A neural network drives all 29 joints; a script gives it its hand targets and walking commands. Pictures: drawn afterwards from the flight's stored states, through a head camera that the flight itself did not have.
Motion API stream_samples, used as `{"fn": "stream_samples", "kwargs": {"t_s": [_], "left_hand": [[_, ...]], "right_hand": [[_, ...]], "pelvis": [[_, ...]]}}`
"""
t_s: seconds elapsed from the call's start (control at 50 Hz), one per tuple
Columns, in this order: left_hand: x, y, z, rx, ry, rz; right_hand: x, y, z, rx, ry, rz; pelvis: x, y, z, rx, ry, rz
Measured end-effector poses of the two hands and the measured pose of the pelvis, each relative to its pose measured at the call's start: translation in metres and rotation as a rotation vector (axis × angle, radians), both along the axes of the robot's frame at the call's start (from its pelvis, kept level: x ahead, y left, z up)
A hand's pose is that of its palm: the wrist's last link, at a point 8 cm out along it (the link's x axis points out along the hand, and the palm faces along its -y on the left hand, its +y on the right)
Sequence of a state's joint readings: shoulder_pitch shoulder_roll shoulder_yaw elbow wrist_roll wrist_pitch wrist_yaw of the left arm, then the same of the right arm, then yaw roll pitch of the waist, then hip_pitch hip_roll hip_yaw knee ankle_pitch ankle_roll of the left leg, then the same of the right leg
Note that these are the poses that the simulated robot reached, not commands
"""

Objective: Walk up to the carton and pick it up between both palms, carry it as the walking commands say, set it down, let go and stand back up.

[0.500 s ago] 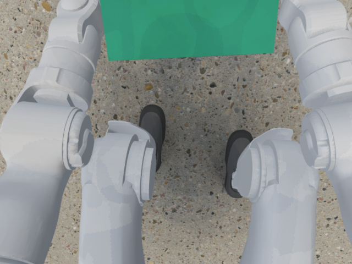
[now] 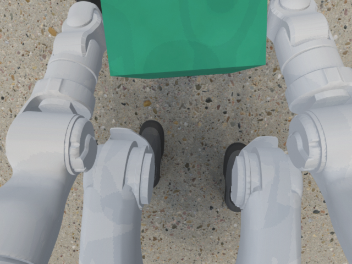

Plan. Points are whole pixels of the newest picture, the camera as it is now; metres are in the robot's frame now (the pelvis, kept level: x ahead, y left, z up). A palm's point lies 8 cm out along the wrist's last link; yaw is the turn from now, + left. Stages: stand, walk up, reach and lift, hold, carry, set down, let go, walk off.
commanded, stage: reach and lift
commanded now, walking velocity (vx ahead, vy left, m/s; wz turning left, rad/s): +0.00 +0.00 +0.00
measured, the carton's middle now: (184, 8) +0.54 +0.05 -0.23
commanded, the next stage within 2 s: none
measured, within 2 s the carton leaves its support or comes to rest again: leaves its support in 0.14 s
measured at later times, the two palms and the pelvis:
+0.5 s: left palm (86, 3) +0.52 +0.20 -0.14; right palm out of the picture +0.56 -0.11 -0.13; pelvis -0.01 +0.00 +0.02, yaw -1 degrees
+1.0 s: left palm out of the picture +0.51 +0.20 -0.09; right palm out of the picture +0.56 -0.10 -0.08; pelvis -0.01 +0.00 +0.06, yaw -1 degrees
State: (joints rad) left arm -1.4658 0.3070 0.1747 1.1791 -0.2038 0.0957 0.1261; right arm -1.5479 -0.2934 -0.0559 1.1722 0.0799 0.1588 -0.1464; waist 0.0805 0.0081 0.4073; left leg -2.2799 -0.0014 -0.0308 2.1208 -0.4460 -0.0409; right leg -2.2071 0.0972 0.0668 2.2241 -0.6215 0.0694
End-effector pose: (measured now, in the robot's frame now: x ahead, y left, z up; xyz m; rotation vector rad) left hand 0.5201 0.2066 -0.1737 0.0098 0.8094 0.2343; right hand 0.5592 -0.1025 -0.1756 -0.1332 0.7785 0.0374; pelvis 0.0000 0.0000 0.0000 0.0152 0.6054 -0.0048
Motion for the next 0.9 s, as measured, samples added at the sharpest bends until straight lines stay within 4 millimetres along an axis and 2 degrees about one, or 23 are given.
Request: {"fn": "stream_samples", "kwargs": {"t_s": [0.12,0.2,0.28,0.56,0.68,0.9], "left_hand": [[-0.001,-0.004,0.003,0.0,0.018,0.0],[0.003,-0.007,0.004,-0.007,-0.014,-0.006],[-0.001,-0.004,0.004,-0.007,-0.009,-0.001],[-0.004,-0.007,0.037,-0.042,-0.048,0.015],[-0.004,-0.006,0.05,-0.036,-0.061,0.017],[-0.006,-0.003,0.075,-0.032,-0.064,0.039]], "right_hand": [[-0.004,-0.004,0.001,0.003,0.005,-0.019],[-0.004,-0.007,0.003,-0.007,-0.027,-0.019],[-0.005,-0.004,0.004,0.006,-0.017,-0.028],[0.006,-0.005,0.059,-0.005,-0.054,-0.036],[0.008,-0.003,0.073,-0.005,-0.067,-0.029],[0.0,-0.002,0.084,0.034,-0.066,-0.046]], "pelvis": [[0.004,-0.004,0.001,0.006,0.026,-0.007],[-0.003,-0.007,0.01,0.011,-0.071,-0.011],[-0.003,-0.008,0.011,0.007,-0.067,-0.024],[-0.011,0.0,0.029,-0.02,-0.098,-0.01],[-0.01,0.0,0.04,-0.028,-0.095,-0.004],[-0.011,-0.002,0.056,-0.019,-0.095,-0.007]]}}
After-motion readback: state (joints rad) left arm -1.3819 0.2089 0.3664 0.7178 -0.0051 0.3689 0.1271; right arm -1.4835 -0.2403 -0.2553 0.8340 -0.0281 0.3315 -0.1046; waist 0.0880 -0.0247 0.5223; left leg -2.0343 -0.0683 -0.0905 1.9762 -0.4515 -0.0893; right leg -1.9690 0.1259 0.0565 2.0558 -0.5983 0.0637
